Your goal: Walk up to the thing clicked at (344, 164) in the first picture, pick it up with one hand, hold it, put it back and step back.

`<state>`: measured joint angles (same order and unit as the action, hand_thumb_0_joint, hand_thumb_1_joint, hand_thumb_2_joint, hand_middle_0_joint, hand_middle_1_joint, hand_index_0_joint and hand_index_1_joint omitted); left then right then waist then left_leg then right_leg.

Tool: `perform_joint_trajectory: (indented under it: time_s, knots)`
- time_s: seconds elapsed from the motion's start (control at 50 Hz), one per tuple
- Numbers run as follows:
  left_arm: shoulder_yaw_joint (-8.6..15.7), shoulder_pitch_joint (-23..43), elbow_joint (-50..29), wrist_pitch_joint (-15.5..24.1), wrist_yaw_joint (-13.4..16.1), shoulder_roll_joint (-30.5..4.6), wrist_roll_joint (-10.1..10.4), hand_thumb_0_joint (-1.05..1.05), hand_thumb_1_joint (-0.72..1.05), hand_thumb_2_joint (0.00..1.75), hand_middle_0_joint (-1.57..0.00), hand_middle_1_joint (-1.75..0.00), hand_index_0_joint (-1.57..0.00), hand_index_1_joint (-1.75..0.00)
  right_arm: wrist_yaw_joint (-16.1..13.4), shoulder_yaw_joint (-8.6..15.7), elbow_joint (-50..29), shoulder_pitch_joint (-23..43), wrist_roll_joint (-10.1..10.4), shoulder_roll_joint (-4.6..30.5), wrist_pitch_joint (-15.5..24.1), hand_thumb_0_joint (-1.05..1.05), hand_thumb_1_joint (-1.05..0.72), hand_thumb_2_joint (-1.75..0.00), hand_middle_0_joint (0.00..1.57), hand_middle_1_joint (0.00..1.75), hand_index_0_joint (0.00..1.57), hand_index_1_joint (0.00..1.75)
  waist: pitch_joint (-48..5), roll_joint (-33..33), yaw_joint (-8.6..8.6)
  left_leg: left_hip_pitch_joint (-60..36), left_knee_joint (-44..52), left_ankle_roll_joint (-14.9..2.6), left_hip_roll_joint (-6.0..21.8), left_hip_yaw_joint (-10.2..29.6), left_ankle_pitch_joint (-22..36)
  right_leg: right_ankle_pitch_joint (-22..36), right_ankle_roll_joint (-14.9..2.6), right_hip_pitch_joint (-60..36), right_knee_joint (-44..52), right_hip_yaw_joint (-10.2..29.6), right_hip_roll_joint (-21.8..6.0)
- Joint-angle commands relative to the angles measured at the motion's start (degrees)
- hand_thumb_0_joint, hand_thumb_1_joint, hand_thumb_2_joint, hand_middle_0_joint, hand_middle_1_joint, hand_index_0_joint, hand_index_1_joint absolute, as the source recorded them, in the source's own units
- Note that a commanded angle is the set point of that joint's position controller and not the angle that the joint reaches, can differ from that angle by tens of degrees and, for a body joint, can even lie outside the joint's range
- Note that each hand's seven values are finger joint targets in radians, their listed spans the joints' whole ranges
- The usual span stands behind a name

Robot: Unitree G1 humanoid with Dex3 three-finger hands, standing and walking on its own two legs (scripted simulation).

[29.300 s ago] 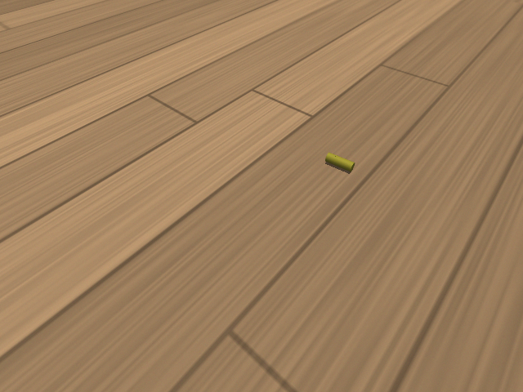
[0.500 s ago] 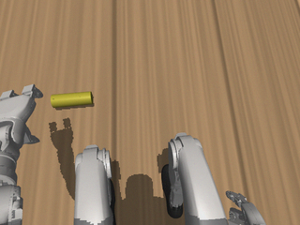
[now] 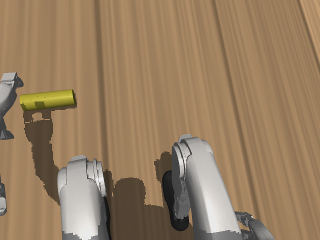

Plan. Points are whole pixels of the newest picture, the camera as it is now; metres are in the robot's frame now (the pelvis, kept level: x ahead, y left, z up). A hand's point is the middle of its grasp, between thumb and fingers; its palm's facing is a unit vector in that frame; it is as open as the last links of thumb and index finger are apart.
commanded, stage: rise first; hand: left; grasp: from above
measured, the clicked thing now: (49, 99) +0.54 +0.26 -0.32
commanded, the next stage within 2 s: none
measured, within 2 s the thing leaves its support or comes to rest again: neither
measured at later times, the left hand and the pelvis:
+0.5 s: hand (11, 109) +0.47 +0.32 -0.19, palm faces -0.47 -0.05 -0.88, open 14.1 cm; pelvis +0.01 +0.00 -0.01, yaw -1 degrees
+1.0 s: hand (15, 105) +0.48 +0.31 -0.20, palm faces -0.45 -0.05 -0.89, open 14.2 cm; pelvis +0.01 +0.01 -0.02, yaw -2 degrees
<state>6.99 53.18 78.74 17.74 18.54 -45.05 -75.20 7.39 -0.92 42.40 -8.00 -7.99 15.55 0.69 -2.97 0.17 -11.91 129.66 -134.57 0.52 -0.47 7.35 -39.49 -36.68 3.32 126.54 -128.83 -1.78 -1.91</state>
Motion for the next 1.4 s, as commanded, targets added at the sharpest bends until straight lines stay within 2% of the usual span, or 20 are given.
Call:
perform_joint_trajectory:
  time_s: [0.0,0.04,0.08,0.1,0.2,0.22,0.26,0.28,0.54,0.56,0.6,0.7,0.78,0.8,1.0,1.02,1.16,1.22,1.32,1.38]
  knots:
    - [2.6,17.8,-5.5,-0.1,3.3,-16.0,0.5,0.0,-0.53,1.0,-0.07,-0.99,-0.07,-0.98,-0.5,4.1,-0.5,-11.9,-0.9,14.4,0.2,0.0,-0.9,-0.9,0.2,0.3,0.2,0.3,-38.4,-14.4,-0.75,-29.3,14.4,-2.35,-1.0,-5.5,8.6,7.7,-4.72,-17.0,11.8,-6.0,1.9]
    - [3.0,18.6,-5.2,-0.2,3.9,-17.4,0.3,0.0,-0.54,1.0,-0.07,-0.98,-0.07,-0.98,-0.4,4.0,-0.5,-11.9,-1.0,14.5,0.3,0.0,-0.91,-0.9,0.2,0.3,0.2,0.3,-38.9,-15.2,-0.49,-28.8,14.3,-2.26,-1.0,-5.4,8.6,7.7,-4.83,-17.2,11.3,-6.2,2.0]
    - [2.4,17.6,-4.3,-0.8,4.0,-15.9,0.2,0.0,-0.54,1.0,-0.07,-1.0,-0.07,-1.0,-0.3,3.8,-0.3,-12.5,-1.3,14.4,0.3,0.0,-0.91,-0.9,0.2,0.3,0.2,0.3,-38.9,-15.0,-1.04,-30.5,13.9,-2.08,-0.8,-5.0,10.4,9.2,-4.8,-16.8,11.0,-6.5,2.0]
    - [2.8,19.9,-6.3,-0.8,4.3,-17.0,0.2,0.0,-0.53,1.0,-0.07,-1.0,-0.07,-0.99,-0.2,3.9,-0.3,-12.3,-1.1,14.8,0.3,0.0,-0.9,-0.9,0.2,0.3,0.2,0.3,-40.0,-17.0,-1.02,-31.3,14.1,-1.9,-0.8,-4.7,10.8,9.6,-4.82,-15.9,10.3,-6.5,2.0]
    - [2.8,20.1,-6.3,-1.5,4.3,-17.2,0.7,0.0,-0.51,0.97,-0.07,-1.02,-0.08,-1.0,-0.1,3.8,-0.4,-12.9,-1.1,14.9,0.3,0.0,-0.91,-0.9,0.2,0.3,0.2,0.3,-39.2,-17.3,-1.6,-30.0,13.2,-1.98,-0.7,-5.0,11.7,10.8,-4.77,-16.5,10.1,-6.3,2.0]
    - [2.8,18.2,-5.3,-1.7,4.2,-16.7,0.6,0.0,-0.53,0.99,-0.07,-1.0,-0.08,-1.0,0.0,3.5,-0.3,-13.3,-1.2,14.8,0.3,0.0,-0.91,-0.9,0.2,0.3,0.2,0.3,-39.1,-17.6,-1.3,-31.2,13.5,-1.78,-0.6,-4.7,12.4,11.1,-4.79,-16.4,10.0,-6.4,1.9]
    - [2.8,19.9,-6.8,-1.7,4.2,-17.1,0.8,0.0,-0.53,0.99,-0.07,-1.01,-0.07,-1.0,0.1,3.7,-0.7,-13.1,-1.0,15.0,0.2,0.0,-0.9,-0.9,0.2,0.3,0.2,0.3,-39.8,-19.1,-1.44,-32.0,13.7,-1.61,-0.4,-4.3,12.3,11.0,-4.76,-15.5,9.6,-6.6,1.9]
    - [2.7,18.8,-5.7,-1.9,4.1,-17.1,0.6,0.0,-0.53,0.99,-0.07,-1.01,-0.07,-1.0,0.2,3.6,-0.7,-13.5,-1.0,15.1,0.2,0.0,-0.91,-0.9,0.2,0.3,0.2,0.3,-39.4,-18.1,-1.97,-31.8,13.2,-1.7,-0.5,-4.2,12.6,11.4,-4.77,-16.3,9.7,-6.6,1.8]
    - [3.6,18.2,-4.0,-1.6,4.7,-18.5,0.6,0.0,-0.53,0.99,-0.07,-1.03,-0.07,-1.02,0.8,2.3,-0.9,-14.2,-1.4,15.8,0.0,0.0,-0.91,-0.9,0.2,0.3,0.2,0.3,-38.6,-18.1,-2.6,-30.7,12.2,-1.68,-0.6,-4.0,14.3,12.8,-4.57,-16.5,8.8,-7.0,1.9]
    - [3.3,19.6,-4.5,-1.4,4.8,-18.6,0.8,0.0,-0.61,1.07,-0.07,-0.98,-0.04,-1.01,0.8,2.5,-1.1,-13.5,-1.1,15.7,0.0,0.0,-0.91,-0.9,0.2,0.3,0.2,0.3,-38.6,-19.2,-2.46,-30.0,11.9,-1.72,-0.6,-4.4,13.5,12.4,-4.73,-16.2,8.8,-6.8,2.1]
    - [2.5,20.0,-3.5,-1.5,4.8,-17.7,0.6,0.0,-0.54,1.0,-0.07,-1.02,-0.07,-1.02,0.9,2.2,-0.9,-13.9,-1.3,15.8,0.2,0.0,-0.91,-0.9,0.2,0.3,0.2,0.3,-37.2,-18.5,-3.48,-29.5,11.7,-1.88,-0.6,-4.2,12.7,11.9,-4.65,-15.7,9.1,-7.0,2.0]
    - [3.3,21.3,-4.4,-1.5,5.1,-19.6,0.4,0.0,-0.56,1.02,-0.07,-1.02,-0.06,-1.02,1.0,1.9,-1.0,-14.3,-1.4,16.2,0.3,0.0,-0.91,-0.9,0.2,0.3,0.2,0.3,-38.6,-18.5,-3.34,-29.2,11.2,-1.95,-0.6,-4.4,12.2,11.9,-4.73,-16.9,9.1,-7.1,2.2]
    - [2.2,21.1,-2.1,-1.7,5.3,-18.7,0.2,0.0,-0.57,1.03,-0.07,-1.03,-0.06,-1.03,1.0,1.3,-0.8,-13.8,-1.6,15.9,0.4,0.0,-0.91,-0.9,0.2,0.3,0.2,0.3,-36.8,-18.5,-4.17,-27.5,10.8,-2.12,-0.7,-4.7,11.0,11.2,-4.61,-16.4,9.2,-7.1,2.4]
    - [2.9,22.3,-3.2,-1.7,5.5,-19.3,0.5,0.0,-0.56,1.03,-0.06,-1.02,-0.06,-1.02,1.0,1.5,-0.7,-14.1,-1.5,16.2,0.5,0.0,-0.91,-0.9,0.2,0.3,0.2,0.3,-37.3,-18.6,-3.99,-28.1,11.2,-2.03,-0.6,-4.2,11.4,11.4,-4.53,-15.8,8.8,-7.3,2.1]
    - [1.4,22.3,0.2,-2.3,5.4,-19.1,-0.4,0.0,-0.57,1.03,-0.07,-1.03,-0.06,-1.03,1.0,0.5,-1.0,-13.7,-1.4,16.3,0.6,0.0,-0.91,-0.9,0.2,0.3,0.2,0.3,-35.8,-19.5,-4.77,-26.9,10.8,-1.95,-0.7,-3.9,10.9,11.2,-4.76,-14.8,8.1,-7.6,2.5]
    - [2.0,23.9,-0.9,-2.1,5.5,-20.3,-0.3,0.0,-0.56,1.02,-0.07,-1.02,-0.06,-1.03,1.1,0.5,-1.2,-14.0,-1.5,16.6,0.6,0.0,-0.91,-0.9,0.2,0.3,0.2,0.3,-36.8,-19.2,-5.2,-27.0,10.6,-1.98,-0.6,-3.7,11.0,11.3,-4.73,-15.2,8.2,-7.7,2.4]
    - [2.1,23.5,-0.3,-2.4,5.6,-20.6,-0.4,0.0,-0.56,1.02,-0.07,-1.02,-0.07,-1.02,1.0,0.0,-1.2,-14.5,-1.5,16.7,0.6,0.0,-0.91,-0.9,0.2,0.3,0.2,0.3,-36.8,-20.9,-5.21,-28.0,10.4,-1.72,-0.6,-3.7,12.6,12.6,-4.63,-15.2,7.5,-7.9,2.4]
    - [1.2,24.2,0.4,-2.5,5.3,-19.7,-0.4,0.0,-0.57,1.03,-0.07,-1.02,-0.06,-1.03,1.2,-0.3,-1.3,-14.8,-1.5,16.7,0.6,0.0,-0.91,-0.9,0.2,0.3,0.2,0.3,-35.6,-20.4,-6.13,-27.5,10.4,-1.75,-0.6,-3.5,12.1,12.3,-4.72,-14.9,7.7,-8.1,2.5]
    - [1.9,24.4,0.7,-2.3,5.4,-21.6,-0.5,0.0,-0.57,1.03,-0.07,-1.01,-0.06,-1.02,1.2,-0.9,-1.6,-14.6,-1.8,17.2,0.6,0.0,-0.91,-0.9,0.2,0.3,0.2,0.3,-34.9,-20.7,-6.29,-26.6,9.9,-1.84,-0.6,-3.5,11.7,12.2,-4.53,-15.1,7.6,-8.2,2.4]
    - [2.0,24.8,-0.3,-2.0,5.4,-22.0,-0.6,0.0,-0.56,1.02,-0.07,-1.02,-0.07,-1.02,1.1,-0.7,-1.9,-14.5,-1.7,17.4,0.7,0.0,-0.91,-0.9,0.2,0.3,0.2,0.3,-36.8,-22.1,-5.94,-28.3,10.3,-1.54,-0.4,-3.0,11.6,11.9,-4.77,-14.3,7.2,-8.3,2.5]
